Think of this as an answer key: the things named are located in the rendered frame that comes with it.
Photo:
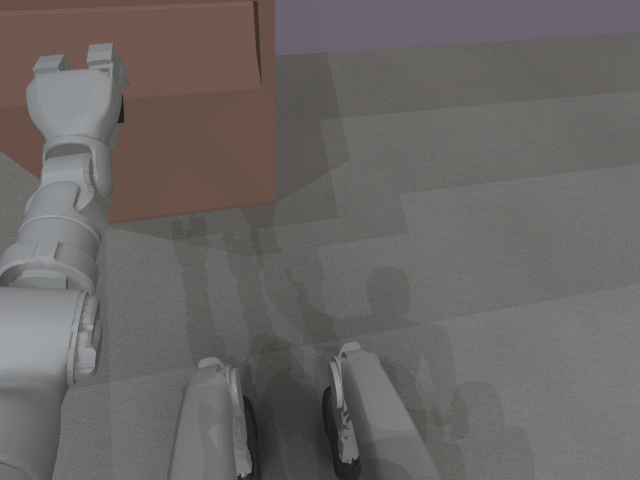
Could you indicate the robot right shin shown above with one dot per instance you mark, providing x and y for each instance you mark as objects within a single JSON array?
[{"x": 347, "y": 445}]

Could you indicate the handle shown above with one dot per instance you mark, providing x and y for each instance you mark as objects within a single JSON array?
[{"x": 121, "y": 117}]

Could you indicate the drawer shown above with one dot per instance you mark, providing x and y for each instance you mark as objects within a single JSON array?
[{"x": 165, "y": 48}]

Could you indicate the robot left forearm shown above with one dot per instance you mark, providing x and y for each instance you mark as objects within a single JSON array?
[{"x": 60, "y": 236}]

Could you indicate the cabinet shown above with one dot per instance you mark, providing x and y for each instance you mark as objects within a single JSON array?
[{"x": 178, "y": 153}]

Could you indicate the left robot upper arm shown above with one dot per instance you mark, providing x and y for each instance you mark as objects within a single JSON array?
[{"x": 49, "y": 339}]

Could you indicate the robot left hand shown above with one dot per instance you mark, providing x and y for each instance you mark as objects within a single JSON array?
[{"x": 85, "y": 102}]

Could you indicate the robot left foot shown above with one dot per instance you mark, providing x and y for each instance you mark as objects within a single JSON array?
[{"x": 252, "y": 436}]

